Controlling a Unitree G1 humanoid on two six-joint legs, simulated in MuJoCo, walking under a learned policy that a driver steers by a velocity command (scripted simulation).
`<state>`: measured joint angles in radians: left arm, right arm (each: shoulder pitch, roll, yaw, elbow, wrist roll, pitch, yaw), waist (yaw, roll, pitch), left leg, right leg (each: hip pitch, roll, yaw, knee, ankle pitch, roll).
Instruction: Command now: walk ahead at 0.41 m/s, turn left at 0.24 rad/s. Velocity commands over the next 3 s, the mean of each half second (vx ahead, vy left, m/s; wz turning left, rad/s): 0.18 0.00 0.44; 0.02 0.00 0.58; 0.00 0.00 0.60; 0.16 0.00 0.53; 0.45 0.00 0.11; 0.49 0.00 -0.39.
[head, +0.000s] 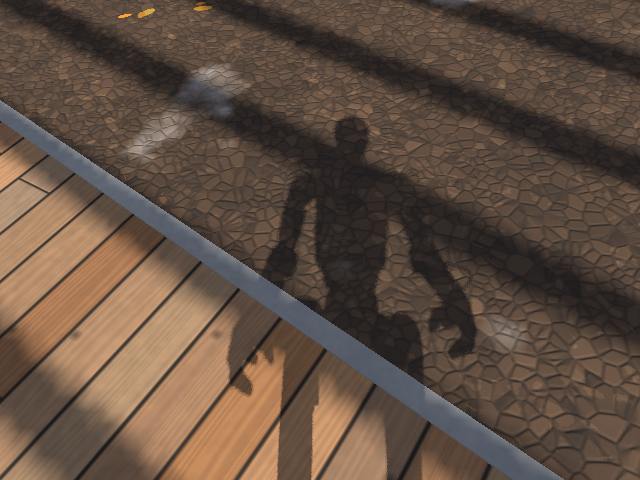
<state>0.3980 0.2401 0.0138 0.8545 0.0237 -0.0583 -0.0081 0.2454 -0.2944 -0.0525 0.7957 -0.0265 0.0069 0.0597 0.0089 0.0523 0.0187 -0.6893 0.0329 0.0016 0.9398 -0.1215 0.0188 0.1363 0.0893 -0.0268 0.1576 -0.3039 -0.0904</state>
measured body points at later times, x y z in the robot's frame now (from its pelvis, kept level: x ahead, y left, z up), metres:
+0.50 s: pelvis +0.18 +0.02 +0.00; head +0.21 +0.05 +0.45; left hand +0.25 +0.30 -0.12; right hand +0.32 -0.24 -0.11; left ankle +0.21 +0.07 -0.74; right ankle +0.30 -0.14 -0.67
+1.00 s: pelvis +0.25 -0.03 +0.01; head +0.30 -0.04 +0.46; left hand +0.22 +0.27 -0.08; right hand +0.49 -0.22 -0.13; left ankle +0.15 +0.06 -0.65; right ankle +0.30 -0.11 -0.74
